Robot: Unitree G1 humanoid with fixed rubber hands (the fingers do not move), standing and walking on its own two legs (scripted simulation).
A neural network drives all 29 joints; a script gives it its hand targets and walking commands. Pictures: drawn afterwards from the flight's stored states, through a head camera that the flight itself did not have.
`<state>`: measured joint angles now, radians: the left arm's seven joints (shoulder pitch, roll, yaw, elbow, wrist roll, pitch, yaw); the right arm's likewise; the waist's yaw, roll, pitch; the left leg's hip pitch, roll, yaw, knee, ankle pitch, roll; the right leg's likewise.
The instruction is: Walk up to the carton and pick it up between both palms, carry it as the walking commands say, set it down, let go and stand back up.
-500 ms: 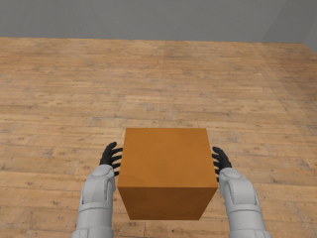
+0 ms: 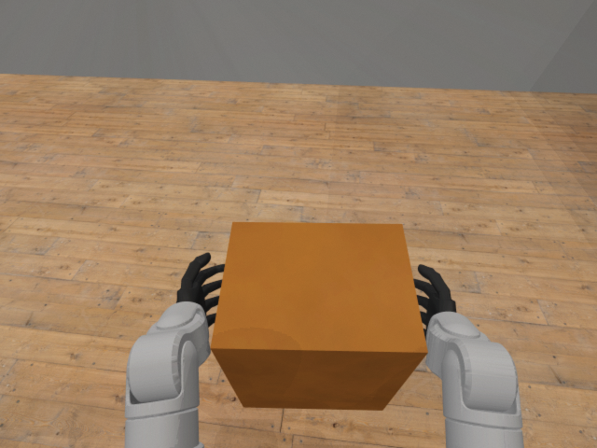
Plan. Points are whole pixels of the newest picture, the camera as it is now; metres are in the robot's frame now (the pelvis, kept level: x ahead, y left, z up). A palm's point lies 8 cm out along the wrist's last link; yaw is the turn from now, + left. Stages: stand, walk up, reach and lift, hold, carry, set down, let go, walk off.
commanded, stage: carry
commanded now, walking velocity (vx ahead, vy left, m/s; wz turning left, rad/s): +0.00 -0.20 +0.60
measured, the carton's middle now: (314, 325) +0.29 +0.00 +0.03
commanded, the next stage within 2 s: none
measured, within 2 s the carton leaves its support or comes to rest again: neither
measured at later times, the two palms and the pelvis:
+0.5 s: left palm (193, 306) +0.31 +0.17 +0.05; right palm (393, 265) +0.38 -0.13 +0.05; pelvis +0.12 -0.04 -0.02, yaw +13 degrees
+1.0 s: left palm (219, 286) +0.34 +0.14 +0.06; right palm (374, 209) +0.51 -0.12 +0.06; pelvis +0.23 -0.13 -0.01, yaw +35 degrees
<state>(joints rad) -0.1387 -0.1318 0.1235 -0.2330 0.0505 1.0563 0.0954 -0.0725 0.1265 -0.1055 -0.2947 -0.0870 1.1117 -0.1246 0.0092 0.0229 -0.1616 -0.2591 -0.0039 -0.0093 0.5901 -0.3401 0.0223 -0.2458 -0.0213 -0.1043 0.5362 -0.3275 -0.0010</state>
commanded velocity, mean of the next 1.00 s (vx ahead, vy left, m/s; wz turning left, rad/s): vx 0.00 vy -0.20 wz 0.60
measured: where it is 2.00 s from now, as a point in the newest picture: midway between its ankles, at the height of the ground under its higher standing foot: (398, 435)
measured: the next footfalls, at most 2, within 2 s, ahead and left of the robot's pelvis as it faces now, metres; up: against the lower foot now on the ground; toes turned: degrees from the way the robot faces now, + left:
left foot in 0.40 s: +0.12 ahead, +0.06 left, +0.00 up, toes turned +18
right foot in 0.68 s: +0.37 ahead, -0.21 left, +0.00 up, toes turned +31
